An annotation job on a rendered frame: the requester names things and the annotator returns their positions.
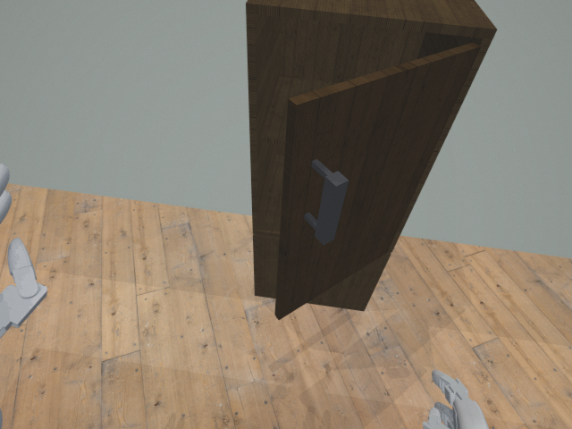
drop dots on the cupboard door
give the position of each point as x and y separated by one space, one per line
379 131

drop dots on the handle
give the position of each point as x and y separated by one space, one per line
334 191

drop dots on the left robot hand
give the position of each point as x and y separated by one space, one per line
17 302

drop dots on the right robot hand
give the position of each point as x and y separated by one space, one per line
466 414

